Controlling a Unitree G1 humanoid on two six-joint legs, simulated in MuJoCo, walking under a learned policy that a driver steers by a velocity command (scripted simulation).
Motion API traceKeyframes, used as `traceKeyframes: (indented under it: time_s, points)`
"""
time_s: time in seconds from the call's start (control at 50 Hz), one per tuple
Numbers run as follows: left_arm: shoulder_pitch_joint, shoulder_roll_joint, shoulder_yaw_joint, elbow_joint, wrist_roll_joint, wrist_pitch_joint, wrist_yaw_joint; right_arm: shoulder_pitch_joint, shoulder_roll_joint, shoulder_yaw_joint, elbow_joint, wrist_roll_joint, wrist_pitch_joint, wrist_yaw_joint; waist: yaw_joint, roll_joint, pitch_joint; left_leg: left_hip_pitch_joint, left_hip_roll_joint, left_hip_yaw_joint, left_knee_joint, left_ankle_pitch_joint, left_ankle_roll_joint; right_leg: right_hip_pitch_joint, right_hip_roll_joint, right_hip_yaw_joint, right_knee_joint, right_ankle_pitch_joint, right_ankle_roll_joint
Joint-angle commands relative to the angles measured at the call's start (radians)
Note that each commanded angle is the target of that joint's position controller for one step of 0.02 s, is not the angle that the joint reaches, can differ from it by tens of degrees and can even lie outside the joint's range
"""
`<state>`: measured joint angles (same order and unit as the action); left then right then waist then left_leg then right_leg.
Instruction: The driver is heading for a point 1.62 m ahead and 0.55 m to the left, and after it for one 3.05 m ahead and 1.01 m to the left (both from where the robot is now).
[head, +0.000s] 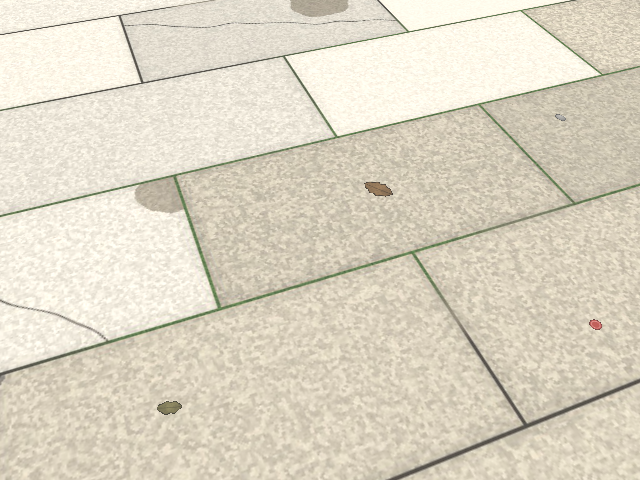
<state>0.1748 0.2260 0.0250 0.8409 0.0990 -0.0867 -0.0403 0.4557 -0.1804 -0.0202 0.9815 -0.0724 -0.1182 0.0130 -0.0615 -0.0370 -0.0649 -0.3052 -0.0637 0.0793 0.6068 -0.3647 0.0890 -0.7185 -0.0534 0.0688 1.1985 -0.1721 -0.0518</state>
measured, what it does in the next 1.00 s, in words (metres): goes down, turning left: right foot 0.14 m lower, then left foot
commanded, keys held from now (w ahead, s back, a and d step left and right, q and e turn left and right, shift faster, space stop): w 0.36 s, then w+q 0.64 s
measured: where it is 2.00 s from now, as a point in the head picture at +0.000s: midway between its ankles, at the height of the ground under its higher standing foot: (190, 314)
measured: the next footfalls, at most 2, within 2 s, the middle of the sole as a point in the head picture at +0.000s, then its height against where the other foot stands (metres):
right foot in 0.32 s outside the picture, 0.14 m lower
left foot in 0.80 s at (249, 476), level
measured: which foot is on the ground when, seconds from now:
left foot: down 0.00-0.32, up 0.34-0.78, down 0.80-1.00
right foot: up 0.00-0.30, down 0.32-0.80, up 0.82-1.00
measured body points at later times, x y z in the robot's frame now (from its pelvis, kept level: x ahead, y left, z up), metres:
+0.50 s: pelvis +0.30 -0.05 -0.13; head +0.32 -0.05 +0.32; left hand +0.36 +0.19 -0.27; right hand +0.34 -0.31 -0.27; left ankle +0.28 +0.10 -0.73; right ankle +0.31 -0.14 -0.86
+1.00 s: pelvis +0.56 +0.07 -0.12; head +0.59 +0.10 +0.33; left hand +0.62 +0.37 -0.24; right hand +0.72 -0.16 -0.23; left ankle +0.56 +0.14 -0.86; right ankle +0.64 -0.10 -0.78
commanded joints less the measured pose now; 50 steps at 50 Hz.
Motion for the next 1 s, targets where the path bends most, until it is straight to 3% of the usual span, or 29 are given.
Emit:
traceKeyframes:
  time_s: [0.02, 0.04, 0.06, 0.1, 0.16, 0.2, 0.22, 0.24, 0.28, 0.3, 0.32, 0.34, 0.36, 0.38, 0.4, 0.42, 0.46, 0.48, 0.58, 0.7, 0.74, 0.78, 0.8, 0.82, 0.84, 0.86, 0.9, 0.94, 1.0]
  points:
    - [0.003, -0.034, -0.028, -0.051, 0.009, 0.000, -0.017, 0.002, -0.040, 0.010, -0.032, -0.016, -0.022, -0.004, 0.040, 0.075, 0.045, -0.089, 0.227, -0.253, -0.228, 0.270, 0.194, 0.006, -0.058, -0.027, -0.180, 0.236, 0.015]
    - [0.013, -0.029, -0.028, -0.047, 0.016, -0.006, -0.029, 0.023, -0.064, 0.008, -0.030, -0.025, -0.021, 0.000, 0.039, 0.070, 0.047, -0.125, 0.208, -0.218, -0.192, 0.281, 0.187, 0.037, -0.033, -0.063, -0.182, 0.292, 0.004]
    - [-0.052, -0.001, -0.025, -0.064, 0.022, -0.016, -0.035, 0.096, -0.025, 0.021, -0.019, -0.015, -0.031, -0.025, -0.019, 0.047, 0.053, 0.053, 0.191, -0.231, -0.118, 0.184, 0.171, -0.127, -0.062, 0.004, -0.354, 0.550, 0.016]
    - [-0.178, 0.009, -0.027, -0.090, 0.005, -0.013, -0.029, 0.185, -0.009, 0.035, 0.007, 0.006, -0.033, -0.029, -0.073, 0.052, 0.090, 0.093, 0.188, -0.255, -0.029, 0.091, 0.164, -0.162, -0.065, -0.017, -0.575, 0.687, 0.027]
    - [-0.215, 0.013, -0.035, -0.117, 0.003, 0.026, -0.030, 0.164, -0.060, 0.041, 0.009, 0.000, -0.015, 0.027, -0.035, 0.085, 0.177, -0.243, 0.218, -0.275, -0.086, -0.087, 0.184, 0.211, -0.028, -0.100, -0.586, 0.613, 0.021]
    - [-0.261, 0.034, -0.037, -0.143, 0.007, 0.038, -0.024, 0.178, -0.066, 0.042, 0.024, 0.008, -0.024, 0.033, -0.043, 0.063, 0.222, -0.117, 0.252, -0.332, -0.051, -0.114, 0.179, 0.166, -0.047, -0.063, -0.648, 0.543, 0.019]
    - [-0.392, 0.080, -0.005, -0.183, -0.196, 0.007, -0.029, 0.108, -0.157, -0.020, 0.001, 0.138, 0.009, -0.018, -0.079, 0.024, 0.243, -0.051, 0.245, -0.317, 0.008, 0.015, 0.108, 0.141, 0.007, -0.041, -0.721, 0.432, 0.006]
    - [-0.387, 0.057, -0.014, -0.175, -0.212, -0.006, -0.033, 0.137, -0.156, -0.020, 0.018, 0.135, 0.034, -0.040, -0.085, 0.015, 0.222, 0.069, 0.246, -0.303, 0.074, 0.074, 0.085, 0.125, -0.007, -0.029, -0.799, 0.439, 0.005]
    - [-0.259, 0.043, -0.003, -0.109, -0.165, -0.023, -0.045, 0.185, -0.098, -0.023, 0.050, 0.104, 0.070, -0.051, -0.061, 0.026, 0.155, 0.180, 0.192, -0.237, 0.306, 0.215, 0.058, 0.254, -0.012, -0.055, -0.952, 0.545, -0.022]
    - [-0.074, 0.048, 0.013, -0.041, -0.140, -0.024, -0.043, 0.180, -0.068, -0.020, 0.054, 0.089, 0.073, -0.041, 0.011, 0.030, 0.066, 0.088, 0.140, -0.191, 0.490, 0.277, 0.046, 0.511, 0.021, -0.113, -0.927, 0.587, -0.033]
    - [0.181, 0.088, 0.035, 0.034, -0.122, -0.016, -0.036, 0.152, -0.040, -0.022, 0.051, 0.082, 0.060, -0.027, 0.131, 0.014, -0.020, -0.192, 0.083, -0.155, 0.758, 0.114, 0.015, 0.875, -0.047, -0.069, -0.799, 0.702, -0.074]
    - [0.365, 0.140, 0.037, 0.083, -0.106, -0.010, -0.027, 0.224, 0.034, -0.005, 0.052, 0.107, 0.038, -0.017, 0.184, -0.148, -0.213, -0.515, 0.008, -0.169, 1.175, -0.460, -0.036, 1.276, -0.258, 0.095, -0.499, 1.040, -0.177]
    - [0.411, 0.183, 0.055, 0.093, -0.131, 0.006, -0.014, 0.244, -0.052, -0.010, 0.002, 0.132, 0.006, -0.012, 0.199, -0.213, -0.355, -0.654, 0.049, -0.274, 1.262, -0.412, -0.048, 1.368, -0.341, 0.290, -0.489, 0.884, -0.270]
    - [0.395, 0.255, 0.080, 0.103, -0.137, 0.024, 0.002, 0.157, -0.061, -0.007, -0.070, 0.166, -0.012, -0.013, 0.193, -0.244, -0.378, -0.801, 0.079, -0.255, 1.323, -0.333, -0.067, 1.341, -0.436, 0.488, -0.665, 0.261, -0.369]
    - [0.257, 0.179, 0.061, 0.066, -0.118, 0.025, 0.020, 0.012, -0.094, -0.018, -0.117, 0.168, -0.011, -0.036, 0.157, -0.051, -0.229, -0.827, 0.134, -0.188, 1.143, -0.096, -0.073, 1.096, -0.404, 0.472, -0.834, -0.127, -0.330]
    - [0.106, 0.082, 0.032, 0.030, -0.106, 0.007, 0.030, -0.081, -0.110, -0.036, -0.121, 0.135, 0.008, -0.061, 0.114, 0.060, -0.107, -0.752, 0.145, -0.190, 1.087, 0.036, -0.074, 0.863, -0.377, 0.436, -0.909, -0.077, -0.283]
    - [-0.014, 0.061, 0.021, 0.035, -0.089, -0.012, 0.026, -0.026, -0.044, -0.039, -0.104, 0.092, 0.057, -0.065, -0.005, 0.074, 0.047, -0.515, 0.201, -0.238, 0.828, 0.103, -0.112, 0.451, -0.326, 0.289, -0.937, 0.129, -0.239]
    - [-0.014, 0.052, 0.022, 0.043, -0.085, -0.012, 0.028, -0.022, -0.027, -0.042, -0.106, 0.091, 0.062, -0.064, -0.017, 0.020, 0.089, -0.457, 0.212, -0.237, 0.716, 0.101, -0.120, 0.362, -0.269, 0.181, -0.958, 0.138, -0.204]
    - [0.087, 0.131, 0.052, 0.086, -0.094, -0.014, 0.072, -0.238, -0.031, -0.037, -0.181, 0.086, 0.051, -0.031, 0.042, -0.021, 0.066, -0.384, 0.188, -0.174, 0.276, 0.388, -0.086, 0.428, -0.194, -0.034, -0.977, 0.291, -0.153]
    - [0.176, 0.157, 0.072, 0.125, -0.119, 0.010, 0.073, -0.465, -0.069, -0.039, -0.294, 0.093, 0.066, 0.009, 0.103, 0.000, 0.125, -0.446, 0.156, -0.112, 0.115, 0.315, -0.018, 0.670, -0.247, -0.097, -0.966, 0.209, -0.091]
    - [0.158, 0.183, 0.080, 0.121, -0.120, 0.022, 0.070, -0.473, -0.088, -0.046, -0.316, 0.091, 0.068, 0.021, 0.087, -0.016, 0.113, -0.382, 0.120, -0.054, 0.076, 0.198, 0.013, 0.717, -0.243, -0.150, -0.886, 0.360, -0.062]
    - [0.138, 0.205, 0.082, 0.107, -0.118, 0.033, 0.071, -0.312, -0.140, -0.079, -0.286, 0.087, 0.069, 0.028, -0.005, -0.017, 0.004, -0.073, 0.023, 0.031, 0.006, 0.196, 0.054, 0.669, -0.190, -0.240, -0.621, 0.658, -0.020]
    - [0.138, 0.188, 0.074, 0.090, -0.099, 0.030, 0.074, -0.117, -0.226, -0.119, -0.239, 0.094, 0.073, 0.017, -0.084, 0.040, -0.092, 0.250, 0.059, -0.088, 0.005, 0.276, 0.105, 0.464, -0.148, -0.270, -0.340, 0.577, 0.028]
    - [0.199, 0.065, 0.028, 0.030, -0.067, -0.003, 0.057, -0.036, -0.379, -0.147, -0.227, 0.101, 0.068, 0.010, -0.034, 0.326, -0.204, 0.640, 0.328, -0.648, -0.116, 0.198, 0.288, 0.010, 0.038, -0.230, 0.087, -0.169, 0.101]
    - [0.137, 0.119, 0.035, 0.023, -0.099, -0.054, 0.038, 0.072, -0.330, -0.130, -0.231, 0.095, 0.068, 0.006, -0.090, 0.274, -0.364, 0.785, 0.404, -0.935, -0.283, 0.121, 0.340, -0.138, 0.088, 0.001, 0.214, -0.386, 0.085]
    - [0.051, 0.162, 0.052, 0.005, -0.137, -0.075, 0.033, 0.026, -0.282, -0.118, -0.226, 0.077, 0.062, 0.001, -0.088, 0.217, -0.236, 0.736, 0.377, -0.800, -0.277, 0.190, 0.287, -0.249, 0.040, 0.019, 0.221, -0.320, 0.062]
    - [-0.009, 0.159, 0.056, -0.002, -0.101, -0.074, 0.053, -0.174, -0.220, -0.100, -0.280, 0.083, 0.056, -0.003, 0.003, 0.067, -0.080, 0.381, 0.298, -0.556, -0.277, 0.399, 0.217, -0.118, -0.037, 0.007, 0.039, -0.180, 0.048]
    - [0.013, 0.155, 0.070, -0.009, -0.095, -0.037, 0.062, -0.255, -0.185, -0.091, -0.306, 0.076, 0.050, 0.000, 0.077, 0.076, -0.045, 0.170, 0.247, -0.467, -0.323, 0.483, 0.190, 0.051, -0.062, 0.009, -0.074, -0.144, 0.051]
    - [-0.036, 0.108, 0.067, -0.043, -0.083, -0.010, 0.063, -0.213, -0.207, -0.098, -0.293, 0.093, 0.042, -0.015, 0.087, 0.077, -0.019, 0.082, 0.211, -0.392, -0.359, 0.529, 0.189, 0.080, -0.031, -0.012, -0.230, -0.032, 0.078]
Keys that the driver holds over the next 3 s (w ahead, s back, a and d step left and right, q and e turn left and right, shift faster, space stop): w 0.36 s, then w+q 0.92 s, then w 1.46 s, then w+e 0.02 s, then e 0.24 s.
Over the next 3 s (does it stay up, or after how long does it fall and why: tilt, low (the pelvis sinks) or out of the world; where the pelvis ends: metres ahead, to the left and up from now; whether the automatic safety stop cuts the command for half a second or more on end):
stays up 1.44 0.61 -0.13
